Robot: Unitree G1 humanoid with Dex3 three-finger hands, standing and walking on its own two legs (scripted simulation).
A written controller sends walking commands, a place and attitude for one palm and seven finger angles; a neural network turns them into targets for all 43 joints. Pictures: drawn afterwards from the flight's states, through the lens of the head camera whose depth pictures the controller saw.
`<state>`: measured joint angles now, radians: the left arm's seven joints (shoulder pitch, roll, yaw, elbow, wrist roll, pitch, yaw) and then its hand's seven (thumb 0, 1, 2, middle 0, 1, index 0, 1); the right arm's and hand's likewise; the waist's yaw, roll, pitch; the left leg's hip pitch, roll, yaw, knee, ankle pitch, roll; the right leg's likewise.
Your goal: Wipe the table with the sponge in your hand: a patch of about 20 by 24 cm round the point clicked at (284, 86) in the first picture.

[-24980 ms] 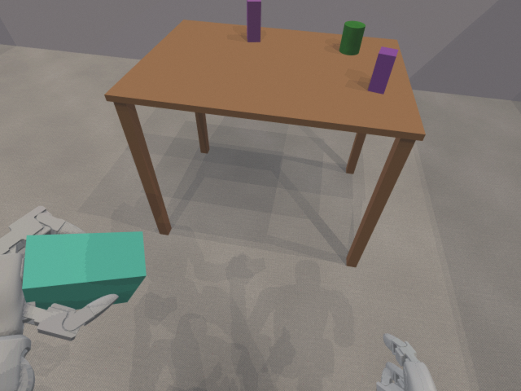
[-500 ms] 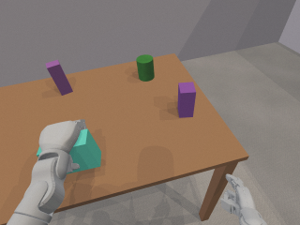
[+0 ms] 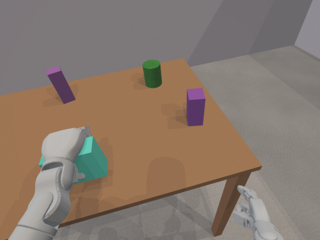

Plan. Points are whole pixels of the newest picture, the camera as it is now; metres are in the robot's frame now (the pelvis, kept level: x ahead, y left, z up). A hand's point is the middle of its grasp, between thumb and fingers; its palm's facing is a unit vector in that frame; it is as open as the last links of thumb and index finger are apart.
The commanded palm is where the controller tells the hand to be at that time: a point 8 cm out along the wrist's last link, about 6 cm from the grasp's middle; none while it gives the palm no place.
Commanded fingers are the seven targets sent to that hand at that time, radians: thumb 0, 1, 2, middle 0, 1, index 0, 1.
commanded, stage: lower the sponge onto the table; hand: left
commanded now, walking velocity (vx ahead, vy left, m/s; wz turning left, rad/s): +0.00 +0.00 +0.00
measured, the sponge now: (79, 165) +0.25 +0.27 +0.05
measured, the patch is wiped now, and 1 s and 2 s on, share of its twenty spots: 0.00 0.00 0.15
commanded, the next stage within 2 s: wipe forward along the first lane in 1.38 s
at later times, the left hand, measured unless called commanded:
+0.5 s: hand (75, 160) +0.26 +0.28 +0.07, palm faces -0.01 -0.08 -1.00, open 9.7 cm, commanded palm +0.24 +0.27 +0.14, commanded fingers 0.00 0.10 1.30 -1.20 -1.60 -1.20 -1.60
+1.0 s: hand (78, 166) +0.26 +0.28 +0.04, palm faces -0.05 -0.10 -0.99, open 9.7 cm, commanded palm +0.24 +0.27 +0.11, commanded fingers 0.00 0.10 1.30 -1.20 -1.60 -1.20 -1.60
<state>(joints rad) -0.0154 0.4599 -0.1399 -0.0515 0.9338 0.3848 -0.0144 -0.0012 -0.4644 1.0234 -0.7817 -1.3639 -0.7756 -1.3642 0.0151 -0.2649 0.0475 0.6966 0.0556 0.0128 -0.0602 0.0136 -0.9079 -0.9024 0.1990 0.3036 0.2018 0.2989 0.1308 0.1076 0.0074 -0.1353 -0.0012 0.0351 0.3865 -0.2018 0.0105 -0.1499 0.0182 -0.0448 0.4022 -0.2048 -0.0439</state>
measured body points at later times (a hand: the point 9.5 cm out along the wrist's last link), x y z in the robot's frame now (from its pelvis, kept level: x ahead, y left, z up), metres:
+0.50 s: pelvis +0.01 +0.00 +0.00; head +0.00 -0.04 +0.45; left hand +0.26 +0.28 +0.12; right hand +0.25 -0.20 -0.09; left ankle +0.01 +0.11 -0.74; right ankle +0.01 -0.09 -0.74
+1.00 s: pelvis +0.01 +0.01 +0.00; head +0.01 -0.03 +0.45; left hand +0.25 +0.28 +0.10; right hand +0.25 -0.19 -0.09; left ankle +0.01 +0.11 -0.74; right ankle +0.01 -0.09 -0.74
